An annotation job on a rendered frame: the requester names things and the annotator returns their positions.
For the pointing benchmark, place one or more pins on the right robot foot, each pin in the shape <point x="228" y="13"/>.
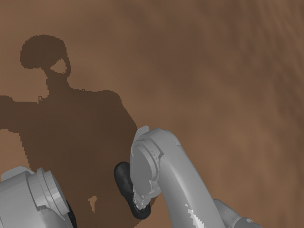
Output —
<point x="125" y="186"/>

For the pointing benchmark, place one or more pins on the right robot arm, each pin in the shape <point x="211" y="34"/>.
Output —
<point x="245" y="222"/>

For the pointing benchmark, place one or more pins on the right robot hand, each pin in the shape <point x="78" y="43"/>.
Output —
<point x="229" y="216"/>

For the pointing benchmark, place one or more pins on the left robot foot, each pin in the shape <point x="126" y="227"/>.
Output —
<point x="71" y="216"/>

